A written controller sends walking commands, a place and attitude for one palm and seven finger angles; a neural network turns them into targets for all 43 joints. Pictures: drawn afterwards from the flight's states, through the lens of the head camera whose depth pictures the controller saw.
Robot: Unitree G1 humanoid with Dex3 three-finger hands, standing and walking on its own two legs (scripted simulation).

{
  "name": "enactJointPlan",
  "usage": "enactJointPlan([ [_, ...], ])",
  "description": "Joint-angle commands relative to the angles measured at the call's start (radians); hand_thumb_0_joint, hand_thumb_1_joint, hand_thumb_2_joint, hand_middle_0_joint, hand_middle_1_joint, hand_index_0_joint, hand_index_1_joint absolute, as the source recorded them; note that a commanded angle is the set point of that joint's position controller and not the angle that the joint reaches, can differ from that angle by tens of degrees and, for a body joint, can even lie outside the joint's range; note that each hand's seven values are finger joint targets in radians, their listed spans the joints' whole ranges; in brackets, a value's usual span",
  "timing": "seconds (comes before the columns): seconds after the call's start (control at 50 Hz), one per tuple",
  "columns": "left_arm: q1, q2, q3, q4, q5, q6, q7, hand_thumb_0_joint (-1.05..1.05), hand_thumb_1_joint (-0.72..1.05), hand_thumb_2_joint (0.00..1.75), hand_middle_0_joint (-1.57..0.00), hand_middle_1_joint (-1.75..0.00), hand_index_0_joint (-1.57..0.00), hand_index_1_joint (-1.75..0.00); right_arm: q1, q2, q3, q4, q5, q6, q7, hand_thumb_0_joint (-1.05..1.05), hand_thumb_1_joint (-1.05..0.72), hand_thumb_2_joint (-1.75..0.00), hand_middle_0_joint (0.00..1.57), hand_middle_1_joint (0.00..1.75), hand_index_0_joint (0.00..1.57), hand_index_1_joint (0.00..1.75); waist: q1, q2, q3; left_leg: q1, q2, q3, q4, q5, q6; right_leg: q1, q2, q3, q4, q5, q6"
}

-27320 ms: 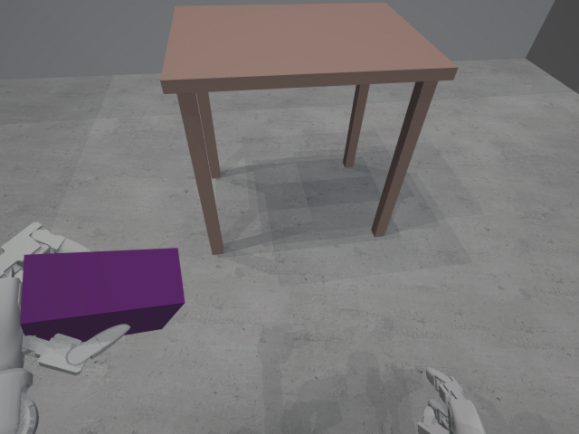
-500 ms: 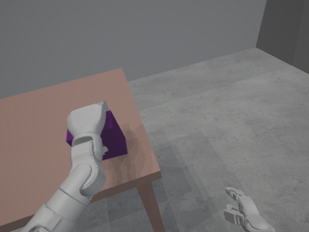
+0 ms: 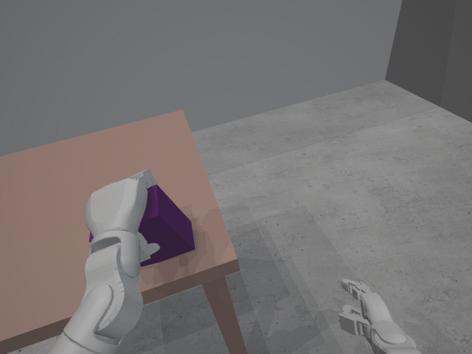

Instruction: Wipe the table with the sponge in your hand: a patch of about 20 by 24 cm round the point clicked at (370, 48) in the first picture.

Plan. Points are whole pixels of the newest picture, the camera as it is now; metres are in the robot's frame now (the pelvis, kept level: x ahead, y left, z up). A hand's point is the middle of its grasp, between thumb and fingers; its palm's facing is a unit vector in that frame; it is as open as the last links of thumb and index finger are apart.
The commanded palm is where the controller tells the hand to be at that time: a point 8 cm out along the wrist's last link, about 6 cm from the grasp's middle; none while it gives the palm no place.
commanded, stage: slide back across to the middle lane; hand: left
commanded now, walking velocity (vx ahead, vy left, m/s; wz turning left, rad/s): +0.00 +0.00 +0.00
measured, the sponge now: (153, 235) +0.28 +0.19 +0.09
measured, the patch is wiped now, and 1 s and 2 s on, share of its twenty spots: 0.90 0.90 0.90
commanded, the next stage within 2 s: wipe forward along the middle lane in 0.46 s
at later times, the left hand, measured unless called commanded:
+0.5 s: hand (100, 234) +0.23 +0.24 +0.16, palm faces +0.23 -0.18 -0.96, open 10.1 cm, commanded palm +0.19 +0.25 +0.20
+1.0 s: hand (93, 227) +0.26 +0.27 +0.14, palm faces +0.03 -0.05 -1.00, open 10.1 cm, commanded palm +0.24 +0.28 +0.18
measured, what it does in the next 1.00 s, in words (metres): stands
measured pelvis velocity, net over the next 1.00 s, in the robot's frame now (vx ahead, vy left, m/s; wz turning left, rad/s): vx -0.02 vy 0.00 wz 0.04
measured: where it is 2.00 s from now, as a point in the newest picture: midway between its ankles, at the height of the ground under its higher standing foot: outside the picture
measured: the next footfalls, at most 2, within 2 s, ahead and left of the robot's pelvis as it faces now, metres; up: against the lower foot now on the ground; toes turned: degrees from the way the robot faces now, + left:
none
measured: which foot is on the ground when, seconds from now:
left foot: down 0.00-1.00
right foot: down 0.00-1.00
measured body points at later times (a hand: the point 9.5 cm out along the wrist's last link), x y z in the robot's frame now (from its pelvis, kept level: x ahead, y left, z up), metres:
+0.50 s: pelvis -0.01 +0.00 +0.00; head -0.05 -0.07 +0.45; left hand +0.22 +0.24 +0.21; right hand +0.24 -0.21 -0.08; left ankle +0.00 +0.14 -0.74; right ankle -0.04 -0.07 -0.74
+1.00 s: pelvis -0.02 +0.00 +0.00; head -0.04 -0.06 +0.45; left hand +0.25 +0.27 +0.19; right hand +0.22 -0.20 -0.09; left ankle +0.00 +0.14 -0.74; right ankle -0.04 -0.07 -0.74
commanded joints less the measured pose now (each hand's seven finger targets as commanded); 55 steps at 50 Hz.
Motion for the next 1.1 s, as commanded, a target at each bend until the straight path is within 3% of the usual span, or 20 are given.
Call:
enactJointPlan([
  [0.0,-0.052,0.123,0.104,-0.136,-0.032,0.005,-0.017,0.00,0.10,1.30,-1.20,-1.60,-1.20,-1.60,-0.262,-0.063,-0.025,-0.186,-0.002,-0.046,-0.012,0.00,-0.90,-0.90,0.20,0.30,0.20,0.30,0.028,-0.179,-0.104,-0.003,-0.052,0.003,-0.020,0.291,0.064,0.075,-0.004,0.076,-0.081,0.473,0.042],
  [0.16,-0.090,0.227,0.212,-0.183,-0.029,0.002,-0.009,0.00,0.10,1.30,-1.20,-1.60,-1.20,-1.60,-0.268,-0.075,-0.029,-0.177,-0.014,-0.040,-0.043,0.00,-0.90,-0.90,0.20,0.30,0.20,0.30,0.033,-0.146,-0.113,0.024,-0.056,-0.002,-0.026,0.282,0.064,0.073,-0.002,0.108,-0.112,0.414,0.032],
  [0.24,-0.073,0.230,0.222,-0.214,-0.041,-0.001,-0.015,0.00,0.10,1.30,-1.20,-1.60,-1.20,-1.60,-0.279,-0.073,-0.028,-0.181,-0.015,-0.044,-0.050,0.00,-0.90,-0.90,0.20,0.30,0.20,0.30,0.035,-0.127,-0.114,0.026,-0.058,-0.004,-0.031,0.286,0.066,0.080,-0.005,0.104,-0.111,0.429,0.033],
  [0.36,-0.070,0.291,0.278,-0.205,-0.044,-0.001,-0.030,0.00,0.10,1.30,-1.20,-1.60,-1.20,-1.60,-0.274,-0.084,-0.030,-0.180,-0.018,-0.048,-0.066,0.00,-0.90,-0.90,0.20,0.30,0.20,0.30,0.032,-0.140,-0.087,0.027,-0.057,-0.007,-0.035,0.255,0.066,0.056,-0.005,0.117,-0.144,0.327,0.032],
  [0.42,-0.074,0.286,0.267,-0.174,-0.042,-0.003,-0.041,0.00,0.10,1.30,-1.20,-1.60,-1.20,-1.60,-0.276,-0.085,-0.026,-0.176,-0.019,-0.058,-0.075,0.00,-0.90,-0.90,0.20,0.30,0.20,0.30,0.031,-0.136,-0.068,0.023,-0.059,-0.007,-0.038,0.248,0.069,0.046,-0.006,0.102,-0.147,0.323,0.035],
  [0.46,-0.061,0.341,0.313,-0.184,-0.040,-0.011,-0.048,0.00,0.10,1.30,-1.20,-1.60,-1.20,-1.60,-0.273,-0.091,-0.027,-0.177,-0.022,-0.062,-0.079,0.00,-0.90,-0.90,0.20,0.30,0.20,0.30,0.039,-0.130,-0.089,0.026,-0.061,-0.011,-0.038,0.244,0.068,0.063,-0.008,0.114,-0.149,0.314,0.035],
  [0.52,-0.036,0.347,0.321,-0.149,-0.041,-0.025,-0.060,0.00,0.10,1.30,-1.20,-1.60,-1.20,-1.60,-0.271,-0.090,-0.025,-0.173,-0.022,-0.073,-0.088,0.00,-0.90,-0.90,0.20,0.30,0.20,0.30,0.039,-0.141,-0.071,0.013,-0.061,-0.011,-0.035,0.239,0.069,0.058,-0.012,0.108,-0.148,0.322,0.040],
  [0.62,-0.139,0.313,0.256,-0.083,-0.018,-0.038,-0.085,0.00,0.10,1.30,-1.20,-1.60,-1.20,-1.60,-0.260,-0.096,-0.023,-0.160,-0.021,-0.089,-0.100,0.00,-0.90,-0.90,0.20,0.30,0.20,0.30,0.015,-0.142,-0.042,0.020,-0.062,-0.009,-0.048,0.208,0.072,0.014,-0.010,0.084,-0.173,0.253,0.040],
  [0.66,-0.207,0.370,0.284,-0.044,0.006,-0.043,-0.094,0.00,0.10,1.30,-1.20,-1.60,-1.20,-1.60,-0.251,-0.107,-0.024,-0.147,-0.024,-0.091,-0.110,0.00,-0.90,-0.90,0.20,0.30,0.20,0.30,0.011,-0.134,-0.053,0.022,-0.063,-0.010,-0.053,0.188,0.069,0.010,-0.009,0.095,-0.185,0.204,0.035],
  [0.68,-0.258,0.337,0.242,-0.025,0.014,-0.047,-0.100,0.00,0.10,1.30,-1.20,-1.60,-1.20,-1.60,-0.257,-0.101,-0.021,-0.151,-0.022,-0.097,-0.114,0.00,-0.90,-0.90,0.20,0.30,0.20,0.30,0.007,-0.139,-0.046,0.013,-0.063,-0.005,-0.052,0.179,0.071,0.003,-0.016,0.077,-0.184,0.196,0.039],
  [0.76,-0.321,0.367,0.246,0.105,0.051,-0.075,-0.123,0.00,0.10,1.30,-1.20,-1.60,-1.20,-1.60,-0.234,-0.106,-0.019,-0.127,-0.022,-0.108,-0.122,0.00,-0.90,-0.90,0.20,0.30,0.20,0.30,0.007,-0.144,-0.067,0.011,-0.066,-0.007,-0.063,0.159,0.067,0.002,-0.013,0.075,-0.192,0.159,0.035],
  [0.78,-0.351,0.337,0.214,0.110,0.053,-0.083,-0.131,0.00,0.10,1.30,-1.20,-1.60,-1.20,-1.60,-0.240,-0.100,-0.017,-0.131,-0.022,-0.116,-0.121,0.00,-0.90,-0.90,0.20,0.30,0.20,0.30,0.008,-0.149,-0.082,0.005,-0.066,-0.006,-0.059,0.170,0.071,0.014,-0.019,0.056,-0.178,0.191,0.038],
  [0.82,-0.319,0.325,0.222,0.157,0.026,-0.106,-0.142,0.00,0.10,1.30,-1.20,-1.60,-1.20,-1.60,-0.223,-0.099,-0.019,-0.127,-0.021,-0.124,-0.123,0.00,-0.90,-0.90,0.20,0.30,0.20,0.30,0.009,-0.172,-0.077,-0.003,-0.066,-0.006,-0.059,0.174,0.070,0.025,-0.019,0.049,-0.173,0.223,0.044],
  [0.86,-0.314,0.366,0.270,0.167,0.020,-0.131,-0.145,0.00,0.10,1.30,-1.20,-1.60,-1.20,-1.60,-0.202,-0.109,-0.026,-0.123,-0.025,-0.125,-0.122,0.00,-0.90,-0.90,0.20,0.30,0.20,0.30,0.013,-0.167,-0.112,0.002,-0.067,-0.006,-0.058,0.180,0.067,0.046,-0.017,0.061,-0.168,0.244,0.040],
  [0.88,-0.342,0.329,0.236,0.152,0.014,-0.144,-0.147,0.00,0.10,1.30,-1.20,-1.60,-1.20,-1.60,-0.205,-0.102,-0.024,-0.131,-0.023,-0.131,-0.120,0.00,-0.90,-0.90,0.20,0.30,0.20,0.30,0.007,-0.174,-0.107,-0.005,-0.066,-0.004,-0.053,0.194,0.070,0.048,-0.024,0.043,-0.160,0.281,0.044],
  [0.92,-0.332,0.319,0.239,0.181,0.007,-0.168,-0.144,0.00,0.10,1.30,-1.20,-1.60,-1.20,-1.60,-0.188,-0.105,-0.027,-0.125,-0.024,-0.134,-0.119,0.00,-0.90,-0.90,0.20,0.30,0.20,0.30,0.003,-0.184,-0.091,-0.006,-0.068,-0.004,-0.054,0.196,0.070,0.038,-0.020,0.036,-0.162,0.296,0.046],
  [0.96,-0.316,0.375,0.295,0.217,0.012,-0.181,-0.133,0.00,0.10,1.30,-1.20,-1.60,-1.20,-1.60,-0.171,-0.116,-0.032,-0.116,-0.028,-0.134,-0.119,0.00,-0.90,-0.90,0.20,0.30,0.20,0.30,0.010,-0.187,-0.091,-0.007,-0.067,-0.005,-0.054,0.193,0.066,0.037,-0.018,0.045,-0.163,0.289,0.042],
  [1.0,-0.379,0.315,0.234,0.260,0.016,-0.190,-0.129,0.00,0.10,1.30,-1.20,-1.60,-1.20,-1.60,-0.164,-0.112,-0.031,-0.110,-0.023,-0.137,-0.121,0.00,-0.90,-0.90,0.20,0.30,0.20,0.30,-0.013,-0.197,-0.049,-0.020,-0.067,-0.001,-0.056,0.172,0.068,-0.002,-0.019,0.027,-0.176,0.259,0.046],
  [1.06,-0.406,0.367,0.272,0.275,0.035,-0.198,-0.119,0.00,0.10,1.30,-1.20,-1.60,-1.20,-1.60,-0.152,-0.126,-0.041,-0.104,-0.025,-0.133,-0.123,0.00,-0.90,-0.90,0.20,0.30,0.20,0.30,-0.006,-0.184,-0.090,-0.015,-0.069,-0.001,-0.059,0.167,0.064,0.011,-0.017,0.037,-0.174,0.241,0.039],
  [1.08,-0.427,0.324,0.229,0.275,0.033,-0.200,-0.120,0.00,0.10,1.30,-1.20,-1.60,-1.20,-1.60,-0.161,-0.118,-0.038,-0.111,-0.021,-0.137,-0.123,0.00,-0.90,-0.90,0.20,0.30,0.20,0.30,-0.008,-0.181,-0.081,-0.019,-0.069,0.001,-0.056,0.168,0.067,0.002,-0.022,0.022,-0.172,0.244,0.041],
])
